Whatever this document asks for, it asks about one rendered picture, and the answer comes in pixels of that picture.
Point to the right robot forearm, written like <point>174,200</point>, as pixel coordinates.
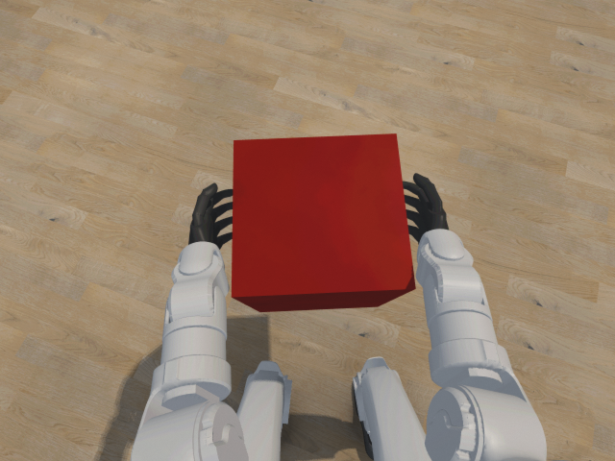
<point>464,347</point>

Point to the robot right hand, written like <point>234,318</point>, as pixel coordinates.
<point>432,215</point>

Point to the carton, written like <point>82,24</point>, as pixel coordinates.
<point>319,223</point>

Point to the right robot upper arm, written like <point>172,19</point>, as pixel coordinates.
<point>466,423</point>

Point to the left robot upper arm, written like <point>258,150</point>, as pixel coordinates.
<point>206,431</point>

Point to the robot right foot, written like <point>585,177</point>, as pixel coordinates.
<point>367,441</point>

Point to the left robot forearm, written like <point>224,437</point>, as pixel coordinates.
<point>193,366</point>

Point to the robot left hand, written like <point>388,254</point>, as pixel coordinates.
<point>203,226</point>

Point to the left robot thigh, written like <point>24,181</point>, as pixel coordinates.
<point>263,410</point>

